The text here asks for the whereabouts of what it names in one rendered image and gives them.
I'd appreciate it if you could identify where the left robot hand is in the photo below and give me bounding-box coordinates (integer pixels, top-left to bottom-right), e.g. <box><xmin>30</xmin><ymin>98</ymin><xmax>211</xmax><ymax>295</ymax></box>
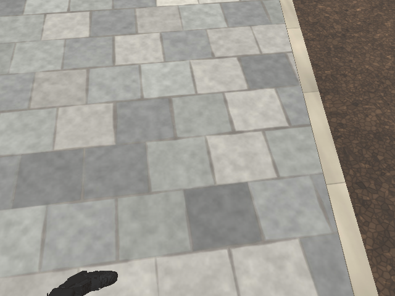
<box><xmin>47</xmin><ymin>271</ymin><xmax>118</xmax><ymax>296</ymax></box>

